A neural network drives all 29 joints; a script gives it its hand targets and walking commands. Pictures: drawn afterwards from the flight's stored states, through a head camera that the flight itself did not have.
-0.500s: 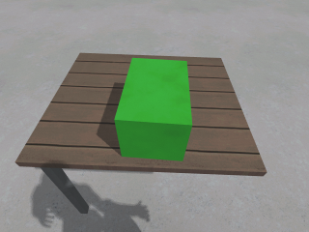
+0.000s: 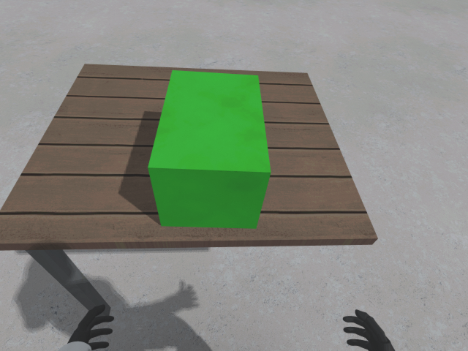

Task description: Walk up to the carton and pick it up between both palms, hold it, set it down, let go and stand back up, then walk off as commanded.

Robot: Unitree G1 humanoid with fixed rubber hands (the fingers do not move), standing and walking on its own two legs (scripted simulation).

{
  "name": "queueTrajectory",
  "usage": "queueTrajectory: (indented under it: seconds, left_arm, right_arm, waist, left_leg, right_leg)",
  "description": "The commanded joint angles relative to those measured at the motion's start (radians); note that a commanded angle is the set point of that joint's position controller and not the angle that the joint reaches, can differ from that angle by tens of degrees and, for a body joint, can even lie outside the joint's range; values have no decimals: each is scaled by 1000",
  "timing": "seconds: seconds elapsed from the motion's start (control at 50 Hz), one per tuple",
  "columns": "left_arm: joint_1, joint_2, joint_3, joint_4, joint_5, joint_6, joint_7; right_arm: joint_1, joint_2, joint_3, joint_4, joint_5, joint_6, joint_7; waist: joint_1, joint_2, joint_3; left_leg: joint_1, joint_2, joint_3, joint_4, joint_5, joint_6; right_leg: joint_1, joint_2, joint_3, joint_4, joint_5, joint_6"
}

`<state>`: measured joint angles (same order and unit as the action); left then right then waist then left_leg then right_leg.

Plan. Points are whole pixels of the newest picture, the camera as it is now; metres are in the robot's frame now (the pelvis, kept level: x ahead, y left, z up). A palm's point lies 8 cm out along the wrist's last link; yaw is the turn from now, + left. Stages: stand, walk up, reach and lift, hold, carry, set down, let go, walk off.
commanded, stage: reach and lift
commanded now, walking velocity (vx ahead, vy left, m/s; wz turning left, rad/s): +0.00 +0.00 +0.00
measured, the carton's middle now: (212, 146) +0.55 +0.03 +0.01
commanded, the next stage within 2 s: none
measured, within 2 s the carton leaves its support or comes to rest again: neither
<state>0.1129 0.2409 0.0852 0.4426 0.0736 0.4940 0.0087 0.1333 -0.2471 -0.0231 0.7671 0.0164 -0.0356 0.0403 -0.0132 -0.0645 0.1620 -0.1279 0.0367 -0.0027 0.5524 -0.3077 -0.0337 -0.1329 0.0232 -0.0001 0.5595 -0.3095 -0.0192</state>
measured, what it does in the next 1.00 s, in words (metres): stands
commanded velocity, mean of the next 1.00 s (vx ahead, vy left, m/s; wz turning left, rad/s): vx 0.00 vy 0.00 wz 0.00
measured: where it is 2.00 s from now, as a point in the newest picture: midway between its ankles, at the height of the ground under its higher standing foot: outside the picture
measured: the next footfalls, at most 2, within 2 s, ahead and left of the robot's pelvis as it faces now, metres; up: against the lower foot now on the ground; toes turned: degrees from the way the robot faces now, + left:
none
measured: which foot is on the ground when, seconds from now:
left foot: down 0.00-1.00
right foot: down 0.00-1.00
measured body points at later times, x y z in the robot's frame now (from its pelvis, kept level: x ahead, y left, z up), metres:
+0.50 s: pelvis +0.00 +0.02 +0.01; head +0.00 +0.03 +0.46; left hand +0.16 +0.26 -0.06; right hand +0.15 -0.20 -0.05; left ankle +0.00 +0.14 -0.73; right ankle +0.00 -0.10 -0.73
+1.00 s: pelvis +0.01 +0.03 +0.02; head -0.01 +0.05 +0.47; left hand +0.17 +0.26 -0.01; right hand +0.17 -0.18 -0.01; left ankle +0.00 +0.14 -0.73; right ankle +0.00 -0.10 -0.73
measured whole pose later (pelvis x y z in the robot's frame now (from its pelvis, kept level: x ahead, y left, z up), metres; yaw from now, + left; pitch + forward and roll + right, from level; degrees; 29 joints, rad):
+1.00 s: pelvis +0.01 +0.03 +0.02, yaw -2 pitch -6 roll +0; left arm 0.43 0.24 -0.05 0.07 -0.17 0.13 0.07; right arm 0.45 -0.11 -0.04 0.15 0.12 -0.02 -0.02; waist 0.06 -0.02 0.06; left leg -0.02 0.01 0.06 0.34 -0.21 0.01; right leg -0.02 0.00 0.06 0.31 -0.18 0.02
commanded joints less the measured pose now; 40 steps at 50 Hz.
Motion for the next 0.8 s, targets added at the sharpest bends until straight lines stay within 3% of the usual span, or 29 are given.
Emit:
queueTrajectory:
  seconds: [0.0, 0.1, 0.2, 0.24, 0.3, 0.34, 0.52, 0.54, 0.56, 0.58, 0.6, 0.64, 0.76, 0.78]
  left_arm:
    - [-52, 189, 83, -192, -3, -60, 25]
    - [-19, 185, 64, -248, -32, -120, 22]
    - [8, 189, 24, -294, -91, -161, 14]
    - [27, 192, 29, -305, -102, -178, 13]
    - [42, 184, 23, -342, -113, -194, 20]
    - [44, 177, 9, -369, -130, -209, 26]
    - [140, 155, 4, -438, -158, -264, 38]
    - [135, 153, 0, -464, -163, -278, 45]
    - [157, 141, -1, -456, -172, -283, 47]
    - [160, 144, 2, -467, -166, -289, 51]
    - [165, 137, -14, -468, -183, -299, 51]
    - [171, 141, -17, -494, -180, -310, 54]
    - [199, 128, -39, -541, -211, -354, 59]
    - [222, 120, -51, -575, -218, -363, 65]
  right_arm:
    - [-52, -159, -41, -211, 8, -35, -11]
    - [29, -124, -44, -290, 7, -44, -17]
    - [61, -84, -74, -378, 4, -44, -35]
    - [82, -59, -58, -417, 2, -42, -44]
    - [107, -46, -60, -448, 6, -33, -44]
    - [101, -47, -81, -488, -2, -33, -48]
    - [155, -7, -84, -579, 12, -25, -58]
    - [151, -4, -85, -594, 22, -29, -54]
    - [155, -3, -83, -626, 31, -33, -52]
    - [167, -4, -82, -616, 35, -30, -50]
    - [154, -2, -90, -647, 39, -33, -50]
    - [175, 13, -74, -652, 48, -27, -51]
    - [207, 28, -83, -734, 72, -33, -54]
    - [227, 29, -80, -744, 85, -31, -55]
  waist:
    - [30, 47, -209]
    - [30, 70, -202]
    - [22, 46, -175]
    - [26, 42, -164]
    - [31, 92, -173]
    - [32, 84, -171]
    - [47, 68, -153]
    - [50, 91, -164]
    - [66, 74, -163]
    - [54, 104, -164]
    - [60, 76, -162]
    - [62, 102, -161]
    - [56, 109, -153]
    - [59, 140, -159]
  left_leg:
    - [73, -80, 76, -109, 221, 18]
    - [116, -79, 92, -153, 206, 13]
    - [132, -72, 107, -189, 186, 10]
    - [117, -78, 110, -202, 201, 15]
    - [146, -68, 110, -222, 214, 2]
    - [144, -64, 111, -234, 213, -2]
    - [137, -59, 108, -265, 292, -13]
    - [133, -56, 104, -261, 300, -22]
    - [135, -57, 103, -265, 314, -18]
    - [132, -58, 99, -268, 325, -24]
    - [130, -54, 96, -270, 301, -21]
    - [131, -55, 96, -266, 328, -27]
    - [128, -49, 89, -268, 339, -31]
    - [121, -42, 83, -271, 368, -39]
  right_leg:
    - [-16, -7, -29, -142, 406, 38]
    - [-14, 0, -29, -193, 329, 32]
    - [-41, 6, -28, -242, 250, 32]
    - [-25, -1, -19, -251, 281, 38]
    - [-33, 4, -23, -268, 213, 24]
    - [-29, 8, -26, -276, 186, 20]
    - [16, 13, -16, -305, 219, 16]
    - [17, 10, -14, -305, 223, 14]
    - [18, 13, -11, -309, 226, 11]
    - [32, 12, -8, -311, 229, 9]
    - [29, 16, -11, -315, 211, 9]
    - [40, 10, -3, -318, 225, 6]
    - [35, 7, 5, -331, 222, -1]
    - [53, 12, 5, -323, 246, -5]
